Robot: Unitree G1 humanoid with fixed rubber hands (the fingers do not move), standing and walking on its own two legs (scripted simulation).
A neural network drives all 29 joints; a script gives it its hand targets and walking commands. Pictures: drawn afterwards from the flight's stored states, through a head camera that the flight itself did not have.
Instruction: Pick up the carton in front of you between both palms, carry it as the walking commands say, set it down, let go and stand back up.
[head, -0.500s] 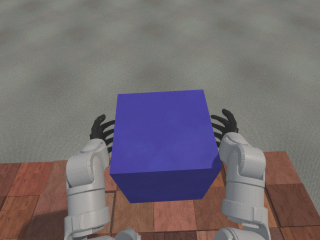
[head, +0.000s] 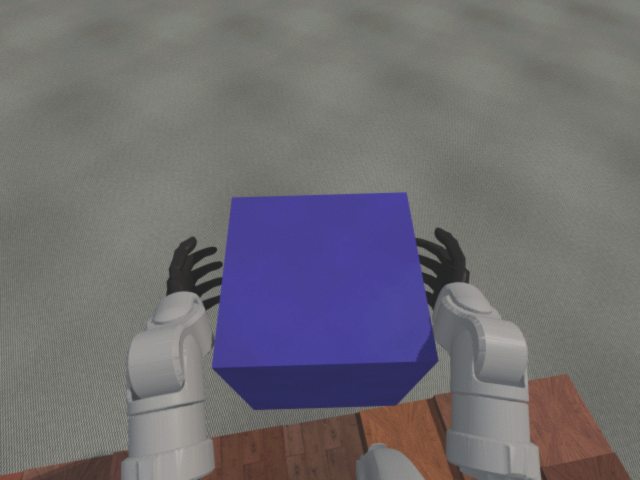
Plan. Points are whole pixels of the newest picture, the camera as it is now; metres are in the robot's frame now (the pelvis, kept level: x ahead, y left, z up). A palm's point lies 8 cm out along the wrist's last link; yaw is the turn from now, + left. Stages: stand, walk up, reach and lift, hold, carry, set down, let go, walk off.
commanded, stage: carry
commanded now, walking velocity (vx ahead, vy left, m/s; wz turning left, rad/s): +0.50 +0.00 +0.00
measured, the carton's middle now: (322, 312) +0.33 -0.03 +0.01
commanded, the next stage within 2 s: none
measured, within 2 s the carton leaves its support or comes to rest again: neither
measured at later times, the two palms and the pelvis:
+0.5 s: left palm (219, 121) +0.68 +0.12 +0.08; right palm (387, 110) +0.70 -0.19 +0.08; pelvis +0.37 -0.04 -0.03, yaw +0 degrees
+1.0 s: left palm (217, 48) +1.05 +0.15 +0.05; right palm (343, 39) +1.05 -0.16 +0.06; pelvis +0.73 -0.01 -0.03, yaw +1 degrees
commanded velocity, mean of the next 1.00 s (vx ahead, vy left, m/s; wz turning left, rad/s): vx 0.50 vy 0.00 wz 0.00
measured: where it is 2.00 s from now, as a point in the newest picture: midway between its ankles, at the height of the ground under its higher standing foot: (281, 196)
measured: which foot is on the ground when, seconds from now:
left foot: down 0.00-0.24, up 0.26-0.66, down 0.68-1.00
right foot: up 0.00-0.20, down 0.22-0.70, up 0.72-1.00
